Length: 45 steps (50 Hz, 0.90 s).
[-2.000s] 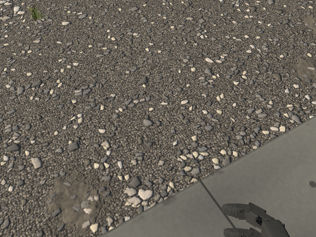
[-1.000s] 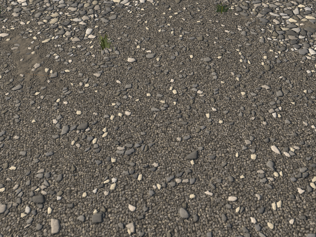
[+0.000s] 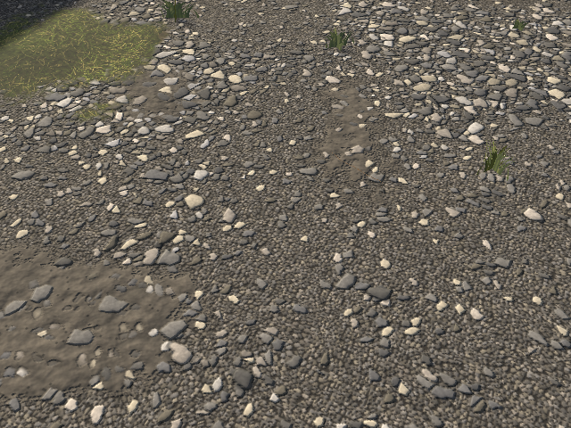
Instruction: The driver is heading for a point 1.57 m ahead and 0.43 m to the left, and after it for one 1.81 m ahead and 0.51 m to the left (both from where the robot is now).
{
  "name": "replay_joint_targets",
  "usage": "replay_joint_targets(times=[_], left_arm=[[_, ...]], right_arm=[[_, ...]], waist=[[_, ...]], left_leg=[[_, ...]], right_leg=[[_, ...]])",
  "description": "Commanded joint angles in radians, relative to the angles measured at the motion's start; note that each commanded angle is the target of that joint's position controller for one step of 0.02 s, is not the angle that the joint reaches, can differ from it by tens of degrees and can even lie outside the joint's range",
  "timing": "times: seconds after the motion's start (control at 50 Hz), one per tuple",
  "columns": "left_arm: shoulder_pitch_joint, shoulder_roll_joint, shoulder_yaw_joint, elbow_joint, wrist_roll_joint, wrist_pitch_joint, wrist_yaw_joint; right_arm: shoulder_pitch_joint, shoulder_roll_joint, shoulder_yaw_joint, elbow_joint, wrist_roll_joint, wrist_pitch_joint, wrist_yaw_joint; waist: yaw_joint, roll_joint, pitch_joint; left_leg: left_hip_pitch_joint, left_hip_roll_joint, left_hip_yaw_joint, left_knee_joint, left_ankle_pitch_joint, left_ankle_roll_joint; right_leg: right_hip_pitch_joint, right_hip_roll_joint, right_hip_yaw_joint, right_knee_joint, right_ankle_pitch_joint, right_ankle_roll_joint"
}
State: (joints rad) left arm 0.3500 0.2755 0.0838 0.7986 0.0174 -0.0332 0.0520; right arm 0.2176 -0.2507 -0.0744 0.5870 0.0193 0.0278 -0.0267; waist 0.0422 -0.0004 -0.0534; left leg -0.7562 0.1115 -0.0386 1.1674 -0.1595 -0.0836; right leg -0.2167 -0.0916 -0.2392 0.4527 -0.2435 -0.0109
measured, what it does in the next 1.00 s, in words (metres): walks ahead: left foot, then right foot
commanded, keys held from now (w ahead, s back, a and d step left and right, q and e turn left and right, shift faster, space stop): w+q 0.10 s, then w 0.54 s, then no key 0.36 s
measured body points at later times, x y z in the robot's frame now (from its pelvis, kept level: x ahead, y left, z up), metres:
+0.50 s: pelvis +0.21 +0.12 +0.00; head +0.23 +0.15 +0.45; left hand +0.38 +0.38 -0.11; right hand +0.23 -0.15 -0.11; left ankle +0.06 +0.16 -0.74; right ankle +0.44 -0.01 -0.68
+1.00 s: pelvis +0.46 +0.16 +0.00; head +0.49 +0.17 +0.45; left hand +0.49 +0.43 -0.14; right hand +0.67 -0.06 -0.10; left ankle +0.55 +0.32 -0.72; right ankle +0.48 +0.05 -0.74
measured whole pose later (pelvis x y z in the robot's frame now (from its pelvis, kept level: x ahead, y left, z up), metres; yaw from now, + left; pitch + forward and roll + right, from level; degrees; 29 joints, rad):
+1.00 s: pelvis +0.46 +0.16 +0.00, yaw +9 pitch +2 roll -3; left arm 0.21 0.24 0.05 0.89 0.00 -0.04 -0.01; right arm 0.12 -0.24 -0.04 0.75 -0.01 -0.04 -0.02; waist 0.05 0.03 0.03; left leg -0.54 0.07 -0.07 0.63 -0.09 -0.03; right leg -0.21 0.06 -0.04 0.36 -0.19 -0.04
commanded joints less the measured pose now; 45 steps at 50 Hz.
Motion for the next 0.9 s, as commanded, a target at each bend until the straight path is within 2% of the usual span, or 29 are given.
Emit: replay_joint_targets(times=[0.02, 0.06, 0.1, 0.12, 0.14, 0.16, 0.18, 0.2, 0.22, 0.26, 0.28, 0.32, 0.36, 0.44, 0.52, 0.56, 0.6, 0.62, 0.64, 0.66, 0.68, 0.7, 0.72, 0.74, 0.76, 0.78, 0.82, 0.86, 0.9], left_arm=[[-0.067, 0.196, 0.053, -0.066, -0.014, -0.016, -0.005], [-0.086, 0.208, 0.059, -0.059, -0.024, -0.011, -0.019], [-0.096, 0.194, 0.055, -0.043, -0.029, 0.006, -0.032], [-0.077, 0.163, 0.045, -0.028, -0.023, 0.015, -0.040], [-0.043, 0.096, 0.020, -0.013, -0.003, 0.018, -0.051], [-0.100, 0.022, -0.006, -0.049, 0.022, 0.004, -0.056], [-0.137, 0.020, -0.008, -0.125, 0.000, -0.046, -0.061], [-0.252, 0.114, 0.010, -0.148, -0.056, -0.080, -0.059], [-0.273, 0.114, 0.011, -0.160, -0.059, -0.087, -0.056], [-0.188, 0.115, 0.012, -0.096, -0.008, -0.068, -0.051], [-0.150, 0.117, 0.015, -0.075, -0.009, -0.054, -0.058], [-0.162, 0.087, 0.007, -0.065, -0.008, -0.036, -0.067], [-0.241, 0.052, -0.006, -0.084, -0.007, -0.035, -0.069], [-0.429, -0.005, -0.031, -0.134, -0.026, -0.047, -0.090], [-0.527, -0.005, -0.035, -0.168, -0.036, -0.061, -0.118], [-0.549, 0.003, -0.034, -0.183, -0.036, -0.068, -0.131], [-0.479, 0.041, -0.017, -0.176, -0.027, -0.068, -0.131], [-0.377, 0.078, -0.001, -0.155, -0.021, -0.067, -0.125], [-0.183, 0.119, 0.016, -0.112, -0.018, -0.066, -0.115], [0.016, 0.217, 0.036, -0.077, 0.011, -0.062, -0.099], [0.068, 0.183, 0.028, -0.039, -0.018, -0.057, -0.104], [0.035, 0.115, 0.014, -0.046, -0.026, -0.035, -0.086], [-0.085, 0.080, 0.001, -0.063, -0.024, -0.031, -0.077], [-0.167, 0.061, -0.009, -0.068, -0.022, -0.037, -0.079], [-0.210, 0.038, -0.016, -0.071, -0.015, -0.045, -0.079], [-0.232, 0.031, -0.019, -0.066, -0.001, -0.052, -0.083], [-0.266, 0.031, -0.022, -0.046, 0.004, -0.063, -0.086], [-0.273, 0.075, -0.010, -0.031, 0.002, -0.060, -0.072], [-0.237, 0.102, 0.000, -0.012, -0.009, -0.044, -0.063]], right_arm=[[-0.115, -0.046, -0.003, -0.087, 0.014, -0.022, 0.026], [-0.095, -0.064, -0.008, -0.066, 0.018, -0.017, 0.037], [-0.038, -0.070, -0.014, -0.027, 0.019, -0.016, 0.041], [0.051, -0.076, -0.023, 0.021, 0.019, -0.018, 0.039], [0.198, -0.136, -0.057, 0.083, 0.029, -0.021, 0.033], [0.301, -0.220, -0.073, 0.098, 0.017, -0.034, 0.026], [0.312, -0.327, -0.077, 0.056, 0.007, -0.059, 0.027], [0.365, -0.269, -0.070, 0.082, -0.007, -0.085, 0.046], [0.319, -0.237, -0.055, 0.096, -0.010, -0.096, 0.051], [0.114, -0.132, -0.019, 0.061, -0.008, -0.092, 0.050], [0.073, -0.119, -0.015, 0.051, -0.015, -0.095, 0.041], [0.101, -0.139, -0.020, 0.063, -0.023, -0.110, 0.024], [0.172, -0.141, -0.021, 0.096, -0.014, -0.115, 0.005], [0.279, -0.124, -0.013, 0.157, -0.005, -0.107, -0.024], [0.322, -0.128, -0.019, 0.196, -0.001, -0.099, -0.024], [0.322, -0.129, -0.020, 0.212, -0.002, -0.090, -0.022], [0.293, -0.157, -0.025, 0.211, -0.001, -0.083, -0.021], [0.279, -0.165, -0.024, 0.214, 0.000, -0.079, -0.021], [0.233, -0.164, -0.020, 0.207, -0.003, -0.082, -0.015], [0.269, -0.097, 0.003, 0.188, -0.031, -0.095, -0.007], [0.415, -0.020, 0.028, 0.232, -0.023, -0.110, 0.015], [0.297, -0.155, -0.009, 0.221, 0.008, -0.129, 0.021], [0.162, -0.170, -0.013, 0.168, 0.021, -0.131, 0.017], [0.102, -0.149, -0.009, 0.154, 0.004, -0.127, 0.008], [0.093, -0.140, -0.016, 0.153, -0.020, -0.116, -0.002], [0.129, -0.110, -0.013, 0.162, -0.018, -0.100, -0.004], [0.170, -0.034, 0.007, 0.168, -0.017, -0.084, -0.009], [0.134, -0.015, 0.020, 0.158, -0.031, -0.083, -0.010], [0.087, -0.039, 0.018, 0.157, -0.027, -0.081, -0.002]], waist=[[-0.002, -0.142, 0.083], [-0.010, -0.153, 0.096], [-0.039, -0.114, 0.100], [-0.070, -0.065, 0.082], [-0.123, 0.058, 0.029], [-0.161, 0.285, 0.051], [-0.130, 0.407, -0.010], [-0.200, 0.154, -0.023], [-0.142, 0.145, 0.030], [-0.033, 0.149, 0.058], [-0.002, 0.162, 0.049], [-0.004, 0.095, 0.025], [-0.032, 0.038, 0.032], [-0.095, 0.081, 0.074], [-0.119, 0.086, 0.134], [-0.111, 0.100, 0.139], [-0.062, 0.147, 0.064], [-0.005, 0.165, -0.008], [0.098, 0.168, -0.102], [0.125, -0.005, -0.298], [0.075, -0.284, -0.489], [0.113, -0.158, -0.383], [0.084, -0.115, -0.210], [0.027, -0.001, -0.082], [-0.015, 0.016, -0.043], [-0.055, -0.008, -0.015], [-0.101, -0.050, -0.006], [-0.103, -0.078, -0.042], [-0.079, -0.082, -0.084]], left_leg=[[0.127, 0.001, 0.069, -0.231, -0.075, 0.036], [0.223, -0.015, 0.107, -0.329, -0.145, 0.074], [0.335, -0.046, 0.156, -0.460, -0.180, 0.119], [0.478, -0.086, 0.187, -0.518, -0.208, 0.145], [0.674, -0.131, 0.160, -0.581, -0.232, 0.177], [0.821, 0.026, -0.184, -0.681, -0.248, 0.230], [0.960, 0.237, -0.707, -0.859, -0.220, 0.404], [0.974, 0.300, -0.788, -0.953, -0.273, 0.468], [0.931, 0.287, -0.680, -0.895, -0.213, 0.430], [0.678, 0.176, -0.392, -0.845, -0.026, 0.331], [0.600, 0.131, -0.309, -0.861, 0.056, 0.298], [0.584, 0.102, -0.228, -0.891, 0.205, 0.278], [0.621, 0.086, -0.159, -0.897, 0.333, 0.251], [0.658, 0.051, -0.069, -0.933, 0.349, 0.190], [0.739, 0.080, -0.070, -0.927, 0.333, 0.205], [0.795, 0.103, -0.077, -0.876, 0.452, 0.217], [0.843, 0.103, -0.079, -0.755, 0.812, 0.211], [0.844, 0.091, -0.070, -0.634, 0.983, 0.204], [0.703, 0.061, -0.048, -0.425, 0.972, 0.182], [0.393, -0.037, -0.024, -0.064, 0.564, 0.135], [0.103, -0.219, -0.092, 0.300, -0.437, 0.065], [0.021, -0.167, -0.164, 0.343, -0.419, 0.079], [-0.013, -0.112, -0.119, 0.298, -0.363, 0.074], [0.021, -0.070, -0.067, 0.212, -0.315, 0.067], [0.091, -0.038, -0.061, 0.121, -0.281, 0.062], [0.179, -0.025, -0.061, 0.062, -0.264, 0.059], [0.294, -0.023, -0.037, -0.117, -0.228, 0.044], [0.367, -0.029, -0.013, -0.294, -0.113, 0.041], [0.399, -0.047, 0.000, -0.395, 0.038, 0.041]], right_leg=[[-0.073, -0.265, 0.179, -0.319, -0.318, -0.134], [-0.063, -0.282, 0.157, -0.309, -0.344, -0.123], [-0.049, -0.288, 0.125, -0.225, -0.376, -0.104], [-0.100, -0.264, 0.091, -0.109, -0.372, -0.092], [-0.168, -0.189, 0.024, 0.168, -0.249, -0.065], [-0.468, -0.111, 0.020, 0.642, -0.328, -0.004], [-0.818, 0.055, 0.182, 0.920, -0.405, 0.029], [-0.936, 0.046, 0.306, 0.980, -0.298, 0.022], [-0.989, 0.011, 0.303, 0.974, -0.208, 0.006], [-0.792, -0.056, 0.305, 0.830, -0.009, 0.012], [-0.693, -0.060, 0.301, 0.776, 0.063, 0.020], [-0.628, -0.032, 0.279, 0.696, 0.182, 0.037], [-0.623, -0.010, 0.274, 0.542, 0.273, 0.039], [-0.541, 0.057, 0.222, 0.233, 0.446, 0.026], [-0.522, 0.079, 0.214, 0.103, 0.410, -0.004], [-0.506, 0.094, 0.199, 0.070, 0.313, -0.039], [-0.361, 0.147, 0.161, 0.072, 0.187, -0.087], [-0.216, 0.174, 0.139, 0.070, 0.156, -0.122], [0.080, 0.125, 0.188, 0.054, 0.251, -0.181], [0.508, -0.126, 0.471, 0.135, 0.429, -0.291], [0.798, -0.353, 0.967, 0.003, 0.403, -0.480], [0.691, -0.287, 0.887, -0.056, 0.357, -0.410], [0.520, -0.248, 0.702, -0.063, 0.461, -0.355], [0.308, -0.199, 0.584, -0.098, 0.607, -0.323], [0.167, -0.165, 0.519, -0.125, 0.653, -0.293], [0.044, -0.140, 0.470, -0.157, 0.689, -0.281], [-0.105, -0.112, 0.373, -0.192, 0.797, -0.278], [-0.129, -0.092, 0.300, -0.192, 0.860, -0.262], [-0.085, -0.084, 0.280, -0.187, 0.777, -0.238]])
Keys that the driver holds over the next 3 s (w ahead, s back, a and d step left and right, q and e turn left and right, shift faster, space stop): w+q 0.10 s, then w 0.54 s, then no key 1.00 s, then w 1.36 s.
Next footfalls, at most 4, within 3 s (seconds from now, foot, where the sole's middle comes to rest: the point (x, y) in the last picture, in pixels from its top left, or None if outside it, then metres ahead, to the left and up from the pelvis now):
0.16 left None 0.10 0.17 -0.78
0.64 right None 0.52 0.06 -0.78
1.04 left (171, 413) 0.59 0.32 -0.78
2.08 left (167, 374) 0.69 0.35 -0.78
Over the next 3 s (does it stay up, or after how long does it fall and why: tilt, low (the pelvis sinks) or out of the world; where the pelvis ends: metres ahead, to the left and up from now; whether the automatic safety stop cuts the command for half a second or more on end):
stays up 1.07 0.26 0.01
